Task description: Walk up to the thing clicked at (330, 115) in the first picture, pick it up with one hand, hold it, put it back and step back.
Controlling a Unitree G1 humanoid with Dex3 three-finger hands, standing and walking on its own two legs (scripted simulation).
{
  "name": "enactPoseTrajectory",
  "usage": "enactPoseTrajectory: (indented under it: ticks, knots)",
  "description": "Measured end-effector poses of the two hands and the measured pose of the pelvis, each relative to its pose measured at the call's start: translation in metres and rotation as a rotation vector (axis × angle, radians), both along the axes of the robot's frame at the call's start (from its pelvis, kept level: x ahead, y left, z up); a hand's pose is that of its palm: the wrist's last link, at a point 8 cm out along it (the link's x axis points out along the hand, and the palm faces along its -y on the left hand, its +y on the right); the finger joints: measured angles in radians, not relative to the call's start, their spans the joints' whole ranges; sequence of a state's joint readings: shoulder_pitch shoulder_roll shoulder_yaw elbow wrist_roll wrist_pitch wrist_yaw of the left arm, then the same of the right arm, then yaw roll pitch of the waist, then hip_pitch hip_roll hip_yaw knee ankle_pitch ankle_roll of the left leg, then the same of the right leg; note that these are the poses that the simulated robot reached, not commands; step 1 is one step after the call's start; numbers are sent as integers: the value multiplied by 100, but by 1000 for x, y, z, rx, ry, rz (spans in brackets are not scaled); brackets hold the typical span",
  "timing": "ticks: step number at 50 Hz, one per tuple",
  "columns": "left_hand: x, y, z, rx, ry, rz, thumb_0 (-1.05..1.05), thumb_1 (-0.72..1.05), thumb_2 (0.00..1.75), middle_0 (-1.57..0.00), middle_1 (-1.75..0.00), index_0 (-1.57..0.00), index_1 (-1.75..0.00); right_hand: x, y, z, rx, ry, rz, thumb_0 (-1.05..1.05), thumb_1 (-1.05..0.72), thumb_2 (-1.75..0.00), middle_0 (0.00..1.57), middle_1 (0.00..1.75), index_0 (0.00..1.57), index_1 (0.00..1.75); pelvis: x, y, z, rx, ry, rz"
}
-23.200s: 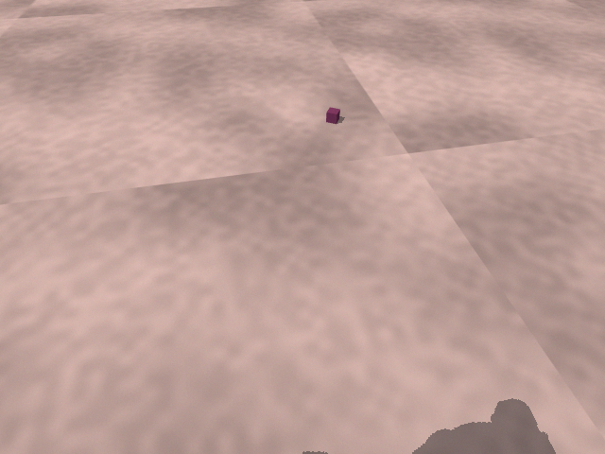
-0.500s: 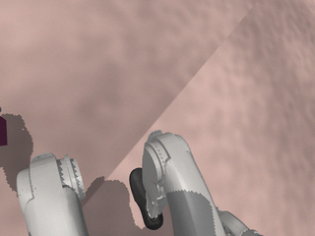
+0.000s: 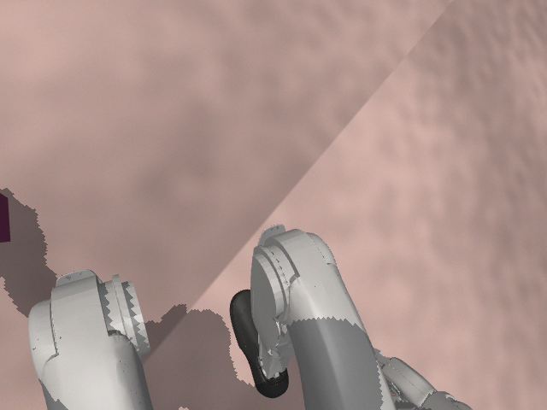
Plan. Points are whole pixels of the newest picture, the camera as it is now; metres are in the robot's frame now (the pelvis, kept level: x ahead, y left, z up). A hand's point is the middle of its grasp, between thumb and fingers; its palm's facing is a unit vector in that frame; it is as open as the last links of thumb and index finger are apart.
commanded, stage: close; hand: left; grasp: from above
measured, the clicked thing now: out of the picture +0.41 +0.32 -0.26
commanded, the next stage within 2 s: settle in 0.40 s
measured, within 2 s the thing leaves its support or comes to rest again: leaves its support in 0.86 s
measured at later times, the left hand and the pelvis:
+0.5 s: hand out of the picture +0.39 +0.33 -0.23, palm faces -0.44 -0.10 -0.89, open 10.1 cm; pelvis +0.00 +0.00 +0.00, yaw -1 degrees
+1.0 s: hand out of the picture +0.40 +0.34 -0.18, palm faces -0.39 -0.09 -0.92, open 9.2 cm; pelvis +0.00 +0.00 +0.02, yaw +2 degrees
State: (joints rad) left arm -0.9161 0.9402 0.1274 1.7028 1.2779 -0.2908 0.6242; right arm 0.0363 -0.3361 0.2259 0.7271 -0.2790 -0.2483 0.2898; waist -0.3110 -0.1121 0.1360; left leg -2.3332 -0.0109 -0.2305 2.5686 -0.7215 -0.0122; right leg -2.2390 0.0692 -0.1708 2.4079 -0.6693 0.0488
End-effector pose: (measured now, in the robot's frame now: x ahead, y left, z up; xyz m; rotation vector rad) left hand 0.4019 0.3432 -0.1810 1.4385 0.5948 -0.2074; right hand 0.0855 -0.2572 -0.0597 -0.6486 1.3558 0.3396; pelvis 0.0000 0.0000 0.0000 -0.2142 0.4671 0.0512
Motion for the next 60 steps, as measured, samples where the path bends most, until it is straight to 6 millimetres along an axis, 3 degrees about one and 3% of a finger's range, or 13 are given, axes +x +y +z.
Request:
enactPoseTrajectory:
  ticks: [15, 28, 40, 47, 54, 60]
  knots:
    - [-8, -7, 4, -47, -42, -97, 1, 14, 48, -72, -54, -55, -52, -19, 3, -3, -41, 38, -24, 0, -90, -89, 20, 30, 20, 29, -4, -1, -2, 0, -29, -10]
    - [-6, -8, 7, -10, -61, -113, 1, 12, 45, -83, -45, -62, -44, -5, -2, 11, -74, -7, -13, 0, -90, -89, 20, 30, 20, 29, -1, 5, 1, -12, -2, -5]
    - [2, -3, 12, 4, -56, -44, 3, 14, 38, -87, -49, -72, -47, -1, -3, 6, -26, -32, -33, 0, -92, -90, 20, 30, 20, 29, 0, 0, 0, 1, 13, 4]
    - [1, -4, 38, 15, -101, -66, 4, 21, 33, -90, -47, -72, -40, -1, -5, -1, -5, -14, -121, 0, -92, -90, 20, 30, 20, 29, 3, 0, 9, 9, 58, 11]
    - [-8, -4, 77, 40, -74, -80, 7, 25, 29, -95, -41, -72, -33, 17, -5, -1, 17, -57, -185, 1, -92, -90, 20, 30, 20, 29, 2, -1, 25, 29, 99, 31]
    - [-13, -1, 99, 41, -20, -79, 8, 24, 29, -100, -37, -73, -31, 30, -7, 6, 15, -110, -190, 0, -92, -90, 20, 30, 20, 29, -3, -4, 36, 43, 100, 44]
